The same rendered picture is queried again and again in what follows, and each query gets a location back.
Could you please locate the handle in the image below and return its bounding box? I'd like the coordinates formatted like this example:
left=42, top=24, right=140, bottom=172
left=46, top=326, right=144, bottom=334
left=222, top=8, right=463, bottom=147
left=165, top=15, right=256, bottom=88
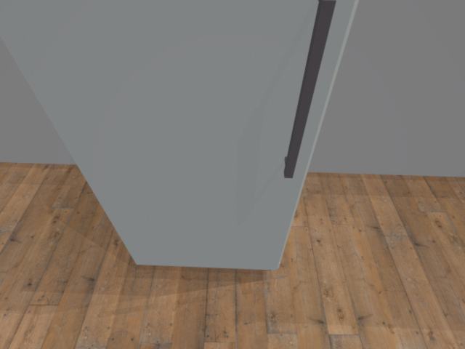
left=284, top=0, right=336, bottom=178

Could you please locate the fridge door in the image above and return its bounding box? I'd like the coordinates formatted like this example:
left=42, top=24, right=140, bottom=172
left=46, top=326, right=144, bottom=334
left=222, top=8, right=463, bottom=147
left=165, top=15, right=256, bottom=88
left=0, top=0, right=355, bottom=270

